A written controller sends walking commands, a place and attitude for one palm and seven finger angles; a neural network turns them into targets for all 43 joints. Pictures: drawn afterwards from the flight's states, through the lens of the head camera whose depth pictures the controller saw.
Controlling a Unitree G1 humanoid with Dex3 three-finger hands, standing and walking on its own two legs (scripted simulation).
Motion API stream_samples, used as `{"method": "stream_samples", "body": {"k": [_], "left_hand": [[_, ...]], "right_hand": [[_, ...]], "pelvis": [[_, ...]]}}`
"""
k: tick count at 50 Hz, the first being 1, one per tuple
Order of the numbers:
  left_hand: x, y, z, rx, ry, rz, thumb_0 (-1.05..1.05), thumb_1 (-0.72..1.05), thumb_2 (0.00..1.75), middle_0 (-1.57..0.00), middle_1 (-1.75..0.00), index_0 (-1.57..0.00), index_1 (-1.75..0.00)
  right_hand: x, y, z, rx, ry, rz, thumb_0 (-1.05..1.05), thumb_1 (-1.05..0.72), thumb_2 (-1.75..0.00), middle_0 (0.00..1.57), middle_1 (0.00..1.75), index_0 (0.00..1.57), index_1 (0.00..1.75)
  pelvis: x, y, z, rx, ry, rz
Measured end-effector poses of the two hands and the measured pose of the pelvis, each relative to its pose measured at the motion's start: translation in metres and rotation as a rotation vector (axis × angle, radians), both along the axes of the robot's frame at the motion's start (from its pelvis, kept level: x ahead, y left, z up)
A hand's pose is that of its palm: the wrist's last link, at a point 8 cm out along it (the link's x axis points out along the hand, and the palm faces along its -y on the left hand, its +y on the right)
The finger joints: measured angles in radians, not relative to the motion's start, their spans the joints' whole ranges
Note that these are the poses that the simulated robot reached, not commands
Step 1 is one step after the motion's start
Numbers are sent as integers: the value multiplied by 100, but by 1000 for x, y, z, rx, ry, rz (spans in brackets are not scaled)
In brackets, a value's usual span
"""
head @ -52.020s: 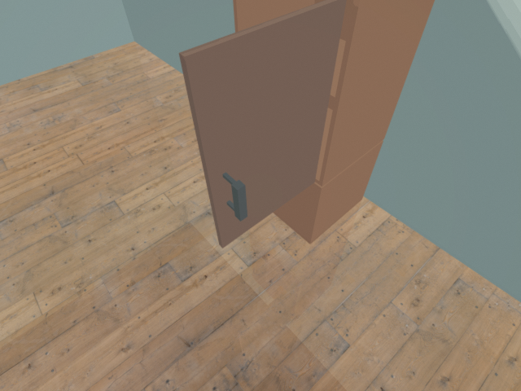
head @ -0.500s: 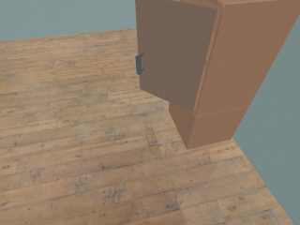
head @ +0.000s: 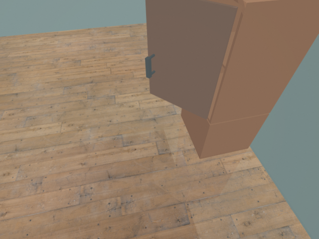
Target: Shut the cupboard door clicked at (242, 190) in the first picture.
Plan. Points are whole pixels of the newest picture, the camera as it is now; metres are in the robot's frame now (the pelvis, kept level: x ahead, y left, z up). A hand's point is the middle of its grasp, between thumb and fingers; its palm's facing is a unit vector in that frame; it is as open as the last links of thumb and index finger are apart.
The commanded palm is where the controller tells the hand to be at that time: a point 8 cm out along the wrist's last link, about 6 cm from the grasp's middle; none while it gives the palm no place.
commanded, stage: look to check the result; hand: left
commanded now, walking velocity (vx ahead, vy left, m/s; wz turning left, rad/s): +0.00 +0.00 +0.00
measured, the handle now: (150, 65) +0.98 +0.11 -0.12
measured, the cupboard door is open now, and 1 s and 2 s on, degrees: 41 41 41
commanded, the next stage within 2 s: walk to a spot facing it in 0.30 s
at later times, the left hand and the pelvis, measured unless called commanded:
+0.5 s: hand out of the picture +0.09 +0.22 -0.16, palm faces +0.00 -0.95 -0.32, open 7.4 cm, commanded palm none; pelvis +0.02 -0.01 +0.00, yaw +0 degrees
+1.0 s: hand out of the picture -0.02 +0.25 -0.20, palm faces +0.30 -0.92 -0.23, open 7.4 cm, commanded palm none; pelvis -0.01 +0.03 -0.02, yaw +17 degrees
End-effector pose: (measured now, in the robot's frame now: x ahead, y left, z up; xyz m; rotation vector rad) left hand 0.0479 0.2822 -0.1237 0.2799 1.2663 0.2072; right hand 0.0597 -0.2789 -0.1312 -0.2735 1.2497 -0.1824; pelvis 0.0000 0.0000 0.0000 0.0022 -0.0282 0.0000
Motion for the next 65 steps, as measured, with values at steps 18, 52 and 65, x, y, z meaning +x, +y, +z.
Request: {"method": "stream_samples", "body": {"k": [18,52,65], "left_hand": [[22,-8,2,6,-16,-6,1,90,90,-21,-30,-20,-30],[-88,16,-35,-82,14,351,1,90,90,-20,-30,-20,-30],[-87,-1,-3,18,-158,446,1,90,90,-20,-30,-19,-30]], "right_hand": [[20,-15,2,-14,1,8,1,-90,-90,20,30,20,30],[15,94,-20,47,118,247,1,-90,-90,20,30,20,30],[76,68,-27,61,76,383,1,-90,-90,20,30,20,30]], "pelvis": [[15,-10,1,2,2,3],[-16,36,-18,-25,37,320],[-5,3,-17,-4,64,482]]}}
